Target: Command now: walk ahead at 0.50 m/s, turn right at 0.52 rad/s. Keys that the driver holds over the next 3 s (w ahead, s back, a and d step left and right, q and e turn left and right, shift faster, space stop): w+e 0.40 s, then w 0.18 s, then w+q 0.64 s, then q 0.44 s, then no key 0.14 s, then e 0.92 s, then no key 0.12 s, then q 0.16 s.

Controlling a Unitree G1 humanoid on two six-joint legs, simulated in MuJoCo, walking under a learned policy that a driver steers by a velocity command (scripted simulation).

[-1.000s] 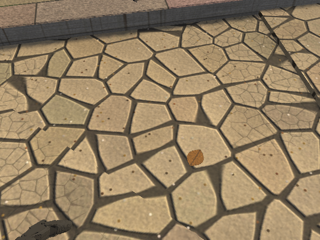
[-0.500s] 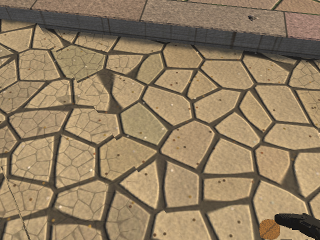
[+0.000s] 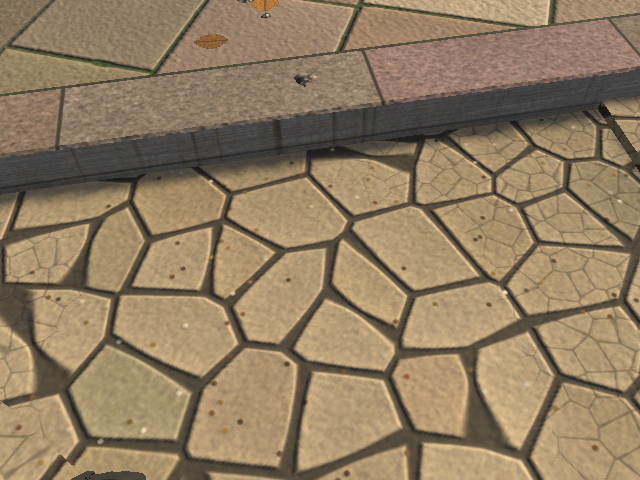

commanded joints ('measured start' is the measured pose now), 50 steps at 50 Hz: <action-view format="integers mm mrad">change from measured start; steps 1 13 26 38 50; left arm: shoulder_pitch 328 191 419 -2 234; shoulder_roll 297 164 113 35 129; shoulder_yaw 94 50 20 -7 43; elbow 29 -2 58 -59 -12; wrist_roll -18 -10 -25 19 15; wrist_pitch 6 -23 -13 -50 -60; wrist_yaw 38 82 77 58 57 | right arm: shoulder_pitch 44 -258 76 -37 14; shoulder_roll -1 -61 -136 -148 -127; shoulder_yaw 16 36 -20 -10 4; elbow -89 -237 -147 -92 -119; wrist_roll -67 -51 -11 2 21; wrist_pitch -28 -66 -76 -40 -21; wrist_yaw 8 17 49 25 12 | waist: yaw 100 65 -16 8 135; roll -267 12 263 124 -115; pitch -242 -48 -343 -32 -109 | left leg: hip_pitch -571 -722 310 -298 -874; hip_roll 12 35 344 114 -1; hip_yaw -95 -297 -1071 -498 -407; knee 793 309 -264 -406 630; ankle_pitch -32 519 67 513 112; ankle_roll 24 -33 327 270 67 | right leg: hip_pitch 723 245 -259 -21 602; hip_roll -167 -50 95 -18 -343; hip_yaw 336 267 259 66 563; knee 104 -222 816 156 -246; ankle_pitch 359 425 -500 -16 -410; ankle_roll -173 -151 71 134 -105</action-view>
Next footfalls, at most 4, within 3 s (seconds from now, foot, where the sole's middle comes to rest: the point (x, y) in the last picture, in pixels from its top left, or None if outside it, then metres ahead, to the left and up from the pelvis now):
0.46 left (310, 457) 0.50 0.04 -0.77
0.92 right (444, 396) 0.61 -0.26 -0.77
1.40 left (323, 289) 0.90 -0.01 -0.77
1.88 right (412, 269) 0.95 -0.24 -0.77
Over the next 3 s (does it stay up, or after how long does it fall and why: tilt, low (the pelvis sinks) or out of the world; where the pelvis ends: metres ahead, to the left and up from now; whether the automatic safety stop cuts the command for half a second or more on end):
stays up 0.88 -0.18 0.00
